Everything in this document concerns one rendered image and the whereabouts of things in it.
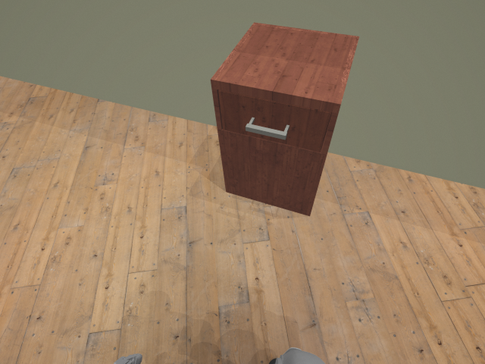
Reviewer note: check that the drawer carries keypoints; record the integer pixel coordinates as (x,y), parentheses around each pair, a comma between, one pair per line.
(307,126)

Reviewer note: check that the handle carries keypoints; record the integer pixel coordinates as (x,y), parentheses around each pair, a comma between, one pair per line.
(250,127)

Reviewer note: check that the cabinet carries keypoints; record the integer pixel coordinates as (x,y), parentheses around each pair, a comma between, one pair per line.
(302,67)

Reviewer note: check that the right robot shin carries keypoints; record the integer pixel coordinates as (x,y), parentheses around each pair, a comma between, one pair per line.
(292,348)

